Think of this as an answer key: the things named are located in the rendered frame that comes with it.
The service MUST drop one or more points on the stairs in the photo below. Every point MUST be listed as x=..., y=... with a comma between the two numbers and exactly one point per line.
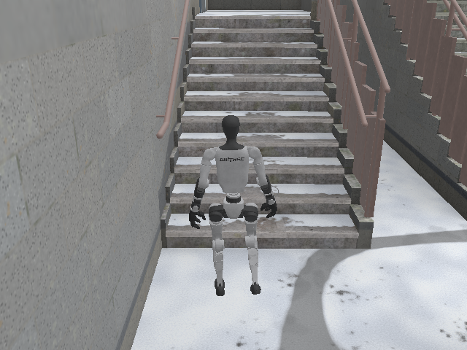
x=461, y=48
x=289, y=217

